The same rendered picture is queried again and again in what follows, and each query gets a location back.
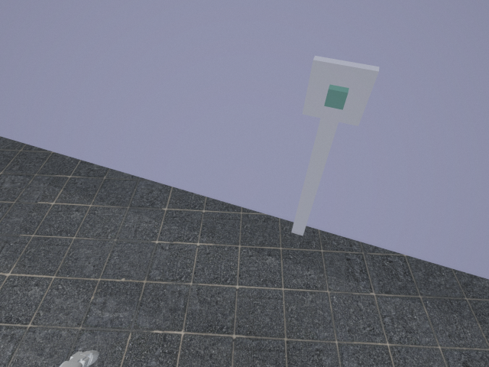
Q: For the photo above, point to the left robot hand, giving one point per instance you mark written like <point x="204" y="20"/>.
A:
<point x="81" y="359"/>

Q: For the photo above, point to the button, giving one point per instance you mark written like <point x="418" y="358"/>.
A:
<point x="336" y="97"/>

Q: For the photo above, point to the panel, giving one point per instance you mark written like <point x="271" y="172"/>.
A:
<point x="360" y="79"/>

